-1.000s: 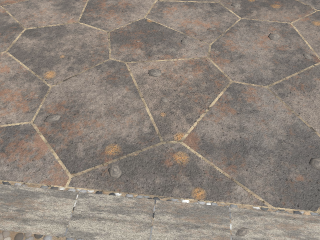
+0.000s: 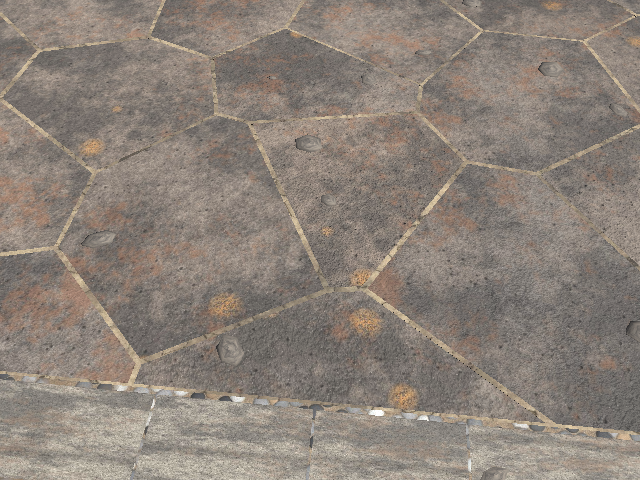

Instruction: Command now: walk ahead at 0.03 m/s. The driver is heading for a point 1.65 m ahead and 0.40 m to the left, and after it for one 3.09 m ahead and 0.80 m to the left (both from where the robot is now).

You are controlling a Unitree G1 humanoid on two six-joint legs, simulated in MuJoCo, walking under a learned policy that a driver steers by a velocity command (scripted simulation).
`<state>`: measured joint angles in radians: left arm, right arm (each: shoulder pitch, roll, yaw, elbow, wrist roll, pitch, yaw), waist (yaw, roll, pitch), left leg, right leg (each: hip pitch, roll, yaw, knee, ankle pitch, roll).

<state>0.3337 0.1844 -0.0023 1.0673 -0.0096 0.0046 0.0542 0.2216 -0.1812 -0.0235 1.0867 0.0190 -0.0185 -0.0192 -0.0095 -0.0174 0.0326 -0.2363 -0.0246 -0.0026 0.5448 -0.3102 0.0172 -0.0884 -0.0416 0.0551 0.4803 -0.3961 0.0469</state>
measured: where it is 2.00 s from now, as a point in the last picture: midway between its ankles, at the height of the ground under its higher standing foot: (337, 409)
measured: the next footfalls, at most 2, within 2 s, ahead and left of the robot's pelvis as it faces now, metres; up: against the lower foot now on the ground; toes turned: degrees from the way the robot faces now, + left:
right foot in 1.16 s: +0.40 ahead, -0.14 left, +0.00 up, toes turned -2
left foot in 1.72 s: +0.65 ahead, +0.12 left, +0.00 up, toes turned +20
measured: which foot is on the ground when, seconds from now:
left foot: down 0.00-1.00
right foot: down 0.00-0.70, up 0.72-1.00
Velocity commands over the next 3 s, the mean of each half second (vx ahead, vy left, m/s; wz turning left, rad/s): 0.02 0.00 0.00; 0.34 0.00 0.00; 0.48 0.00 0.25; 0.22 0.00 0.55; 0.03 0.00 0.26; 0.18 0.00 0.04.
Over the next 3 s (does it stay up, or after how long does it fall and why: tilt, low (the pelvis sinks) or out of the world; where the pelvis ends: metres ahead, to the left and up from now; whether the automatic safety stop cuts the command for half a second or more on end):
stays up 0.68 0.01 0.01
